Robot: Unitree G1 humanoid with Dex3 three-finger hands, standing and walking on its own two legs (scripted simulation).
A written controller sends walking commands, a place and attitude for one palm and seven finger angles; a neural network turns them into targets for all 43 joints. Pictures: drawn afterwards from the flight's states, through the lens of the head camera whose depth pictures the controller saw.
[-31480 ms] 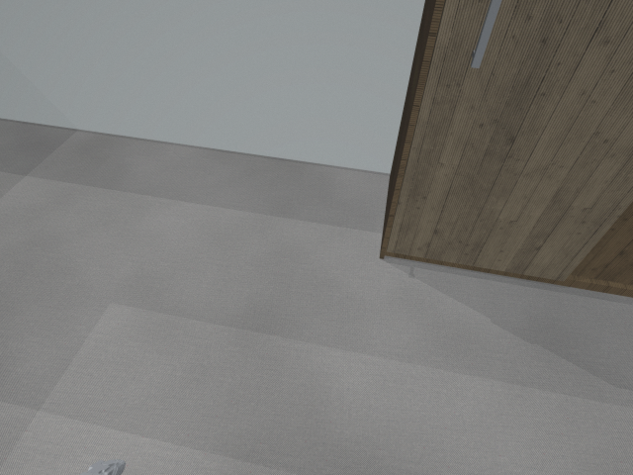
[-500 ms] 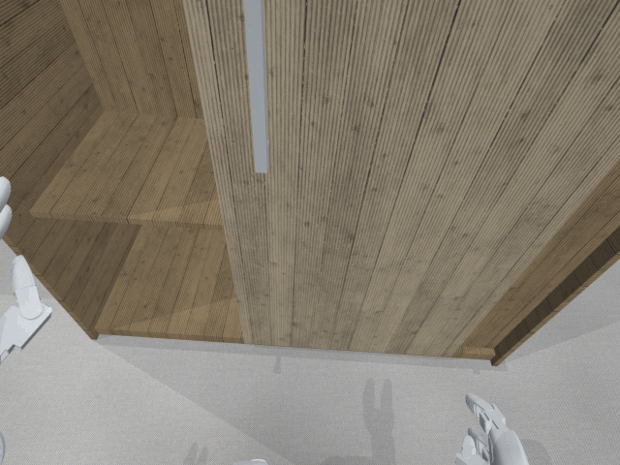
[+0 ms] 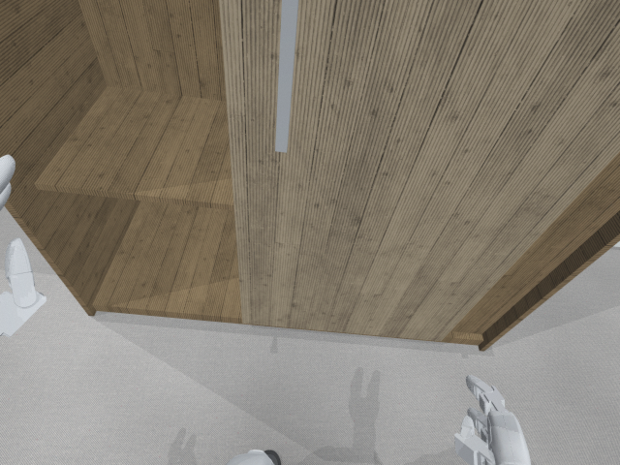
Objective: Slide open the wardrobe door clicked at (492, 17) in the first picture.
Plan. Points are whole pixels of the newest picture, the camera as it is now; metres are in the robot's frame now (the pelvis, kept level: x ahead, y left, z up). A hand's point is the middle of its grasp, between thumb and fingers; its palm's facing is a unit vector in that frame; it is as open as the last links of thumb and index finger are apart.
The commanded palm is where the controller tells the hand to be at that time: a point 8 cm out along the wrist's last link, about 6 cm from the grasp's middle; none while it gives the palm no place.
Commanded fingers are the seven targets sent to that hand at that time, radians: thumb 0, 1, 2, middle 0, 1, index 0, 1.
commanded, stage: step back with the hand held close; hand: left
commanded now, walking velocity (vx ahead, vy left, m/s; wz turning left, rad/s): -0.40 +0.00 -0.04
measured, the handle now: (289, 36) +0.59 +0.09 +0.25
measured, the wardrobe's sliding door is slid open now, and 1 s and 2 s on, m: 0.50 0.50 0.50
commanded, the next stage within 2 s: stop stepping back and stand still in 0.14 s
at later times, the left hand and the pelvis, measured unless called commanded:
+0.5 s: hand out of the picture +0.16 +0.28 +0.17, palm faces +0.23 -0.83 -0.50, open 7.4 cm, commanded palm +0.10 +0.32 +0.18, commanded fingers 0.00 0.90 0.90 -0.20 -0.30 -0.20 -0.30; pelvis -0.07 +0.04 +0.00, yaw -7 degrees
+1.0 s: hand out of the picture +0.18 +0.34 +0.17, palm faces +0.31 -0.79 -0.53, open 7.4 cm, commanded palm +0.12 +0.37 +0.18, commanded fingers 0.00 0.90 0.90 -0.20 -0.30 -0.20 -0.30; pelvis -0.06 +0.09 +0.01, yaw -6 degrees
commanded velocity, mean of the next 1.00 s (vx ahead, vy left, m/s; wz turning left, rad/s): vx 0.01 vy -0.06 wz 0.00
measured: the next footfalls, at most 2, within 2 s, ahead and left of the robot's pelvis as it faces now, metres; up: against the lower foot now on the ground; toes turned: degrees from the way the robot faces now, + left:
right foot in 0.22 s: -0.09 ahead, -0.15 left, +0.00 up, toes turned -6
right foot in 0.48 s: -0.09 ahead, -0.05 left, +0.00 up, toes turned -10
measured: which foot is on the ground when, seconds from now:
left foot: down 0.00-0.44, up 0.46-0.62, down 0.64-1.00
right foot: up 0.00-0.20, down 0.22-0.32, up 0.34-0.46, down 0.48-0.68, up 0.70-0.96, down 0.98-1.00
